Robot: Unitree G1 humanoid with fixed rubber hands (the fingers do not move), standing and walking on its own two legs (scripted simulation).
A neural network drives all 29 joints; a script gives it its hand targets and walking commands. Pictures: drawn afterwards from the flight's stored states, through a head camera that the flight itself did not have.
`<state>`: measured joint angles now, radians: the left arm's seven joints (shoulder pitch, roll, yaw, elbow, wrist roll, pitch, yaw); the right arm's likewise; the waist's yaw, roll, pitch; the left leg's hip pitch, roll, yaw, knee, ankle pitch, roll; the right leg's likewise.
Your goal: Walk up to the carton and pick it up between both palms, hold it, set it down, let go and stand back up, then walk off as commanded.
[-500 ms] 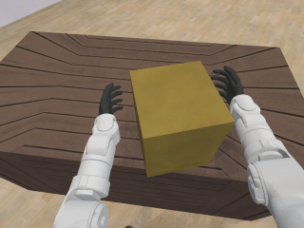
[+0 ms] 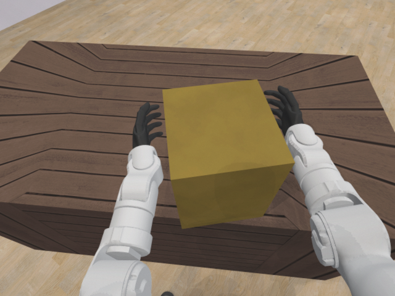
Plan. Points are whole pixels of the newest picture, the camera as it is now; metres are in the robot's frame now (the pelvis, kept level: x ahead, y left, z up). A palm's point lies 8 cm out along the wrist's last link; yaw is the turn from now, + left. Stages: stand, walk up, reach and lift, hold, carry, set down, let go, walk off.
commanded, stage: reach and lift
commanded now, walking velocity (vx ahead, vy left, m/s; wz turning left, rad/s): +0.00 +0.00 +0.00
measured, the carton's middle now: (217, 159) +0.39 +0.04 +0.01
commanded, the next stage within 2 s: none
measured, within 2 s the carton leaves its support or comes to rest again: leaves its support in 1.74 s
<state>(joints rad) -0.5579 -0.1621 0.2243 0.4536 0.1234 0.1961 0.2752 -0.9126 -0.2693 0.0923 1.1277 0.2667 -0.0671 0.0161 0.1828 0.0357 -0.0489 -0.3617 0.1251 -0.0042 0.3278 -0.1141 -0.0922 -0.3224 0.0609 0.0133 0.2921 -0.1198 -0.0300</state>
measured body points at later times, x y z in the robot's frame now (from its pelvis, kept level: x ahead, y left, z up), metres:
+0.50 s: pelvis +0.00 +0.00 +0.00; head +0.05 -0.01 +0.45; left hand +0.37 +0.20 +0.09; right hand +0.47 -0.08 +0.09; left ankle +0.02 +0.17 -0.75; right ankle +0.01 -0.10 -0.75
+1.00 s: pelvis +0.01 -0.02 +0.00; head +0.04 +0.00 +0.45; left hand +0.36 +0.20 +0.09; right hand +0.46 -0.08 +0.10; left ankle +0.02 +0.16 -0.75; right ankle +0.01 -0.10 -0.75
